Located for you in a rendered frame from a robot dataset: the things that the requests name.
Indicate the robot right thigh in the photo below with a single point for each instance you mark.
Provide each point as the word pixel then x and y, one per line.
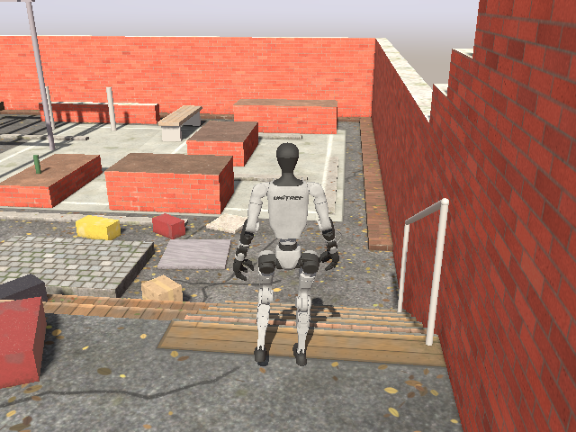
pixel 309 267

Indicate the left robot upper arm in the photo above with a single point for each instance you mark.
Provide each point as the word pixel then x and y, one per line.
pixel 255 204

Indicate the robot right hand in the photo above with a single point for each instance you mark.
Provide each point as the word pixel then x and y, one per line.
pixel 326 256

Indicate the right robot upper arm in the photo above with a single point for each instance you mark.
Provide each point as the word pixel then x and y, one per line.
pixel 321 205

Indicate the robot right forearm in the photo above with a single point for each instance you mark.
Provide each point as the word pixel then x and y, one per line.
pixel 330 239

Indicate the robot thigh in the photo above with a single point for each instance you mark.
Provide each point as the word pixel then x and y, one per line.
pixel 309 267
pixel 266 270

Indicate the robot left hand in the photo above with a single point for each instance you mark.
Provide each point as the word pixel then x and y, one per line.
pixel 237 265

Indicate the robot left forearm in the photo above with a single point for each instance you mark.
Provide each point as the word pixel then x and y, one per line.
pixel 244 243

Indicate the robot left thigh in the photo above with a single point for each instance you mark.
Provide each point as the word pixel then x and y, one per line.
pixel 266 270

